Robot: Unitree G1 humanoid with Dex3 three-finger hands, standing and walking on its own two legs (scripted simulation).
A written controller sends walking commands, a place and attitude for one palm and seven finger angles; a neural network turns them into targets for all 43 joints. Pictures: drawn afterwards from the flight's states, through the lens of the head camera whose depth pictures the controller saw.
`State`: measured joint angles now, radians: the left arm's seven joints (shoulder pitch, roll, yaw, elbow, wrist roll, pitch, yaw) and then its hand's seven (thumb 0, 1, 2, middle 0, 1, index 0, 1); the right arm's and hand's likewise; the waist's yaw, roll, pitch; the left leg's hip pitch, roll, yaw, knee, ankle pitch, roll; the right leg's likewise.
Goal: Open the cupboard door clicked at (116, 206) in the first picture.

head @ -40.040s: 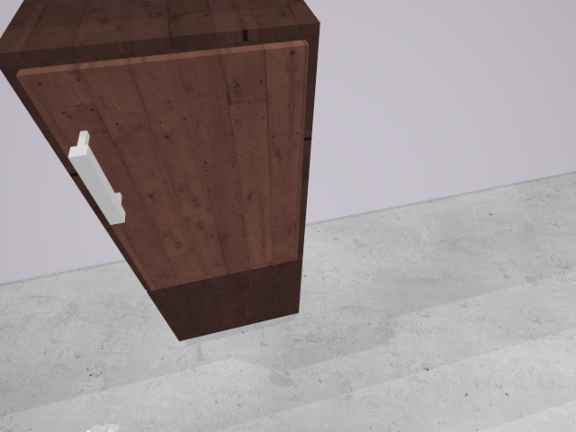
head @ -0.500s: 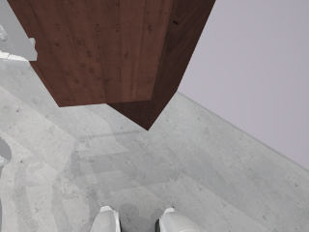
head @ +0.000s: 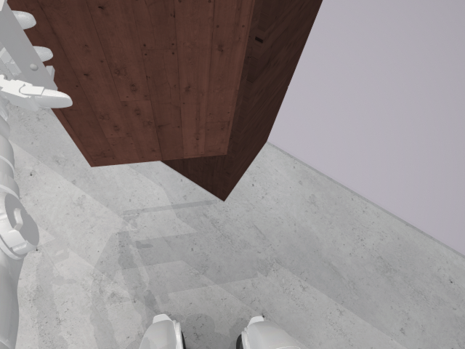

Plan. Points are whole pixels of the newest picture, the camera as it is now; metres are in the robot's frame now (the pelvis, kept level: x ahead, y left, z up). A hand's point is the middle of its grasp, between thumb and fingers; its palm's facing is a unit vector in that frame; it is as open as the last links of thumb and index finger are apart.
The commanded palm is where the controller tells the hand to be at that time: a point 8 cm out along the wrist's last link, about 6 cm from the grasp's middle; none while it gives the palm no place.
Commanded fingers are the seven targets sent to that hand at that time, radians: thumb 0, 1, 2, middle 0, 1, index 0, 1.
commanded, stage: slide the fingers in behind the handle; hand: left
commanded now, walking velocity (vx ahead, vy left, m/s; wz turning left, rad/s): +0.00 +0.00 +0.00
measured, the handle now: (27, 46) +0.58 +0.26 +0.12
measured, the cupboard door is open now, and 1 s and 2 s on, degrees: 42 40 68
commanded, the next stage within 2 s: close the thumb around the handle in 0.22 s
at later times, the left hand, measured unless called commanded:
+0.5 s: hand (29, 67) +0.53 +0.24 +0.13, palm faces +0.07 -1.00 +0.00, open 13.1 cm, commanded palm +0.52 +0.28 +0.12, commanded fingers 0.00 0.06 0.54 -0.34 -1.26 -0.34 -1.26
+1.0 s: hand (34, 64) +0.54 +0.24 +0.12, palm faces +0.05 -1.00 +0.02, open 6.1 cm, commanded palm +0.52 +0.29 +0.12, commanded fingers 0.00 0.90 0.90 -0.40 -1.35 -0.40 -1.35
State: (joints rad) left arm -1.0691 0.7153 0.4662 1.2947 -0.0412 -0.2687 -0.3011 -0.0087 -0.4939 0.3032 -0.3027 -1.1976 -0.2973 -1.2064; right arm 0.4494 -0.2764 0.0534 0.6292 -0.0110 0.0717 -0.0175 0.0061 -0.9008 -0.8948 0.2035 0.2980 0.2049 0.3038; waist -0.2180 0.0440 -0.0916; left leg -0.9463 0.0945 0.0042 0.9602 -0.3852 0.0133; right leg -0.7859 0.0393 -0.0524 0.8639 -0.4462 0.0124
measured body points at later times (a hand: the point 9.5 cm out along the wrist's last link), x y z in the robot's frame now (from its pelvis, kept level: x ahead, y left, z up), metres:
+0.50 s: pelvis +0.00 +0.00 +0.00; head +0.13 +0.03 +0.43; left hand +0.52 +0.30 +0.13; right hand -0.03 -0.27 -0.10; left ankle +0.03 +0.11 -0.68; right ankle -0.03 -0.14 -0.68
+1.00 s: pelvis +0.00 +0.00 +0.00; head +0.13 +0.03 +0.43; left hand +0.53 +0.29 +0.13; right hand -0.04 -0.26 -0.10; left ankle +0.03 +0.11 -0.68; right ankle -0.03 -0.14 -0.68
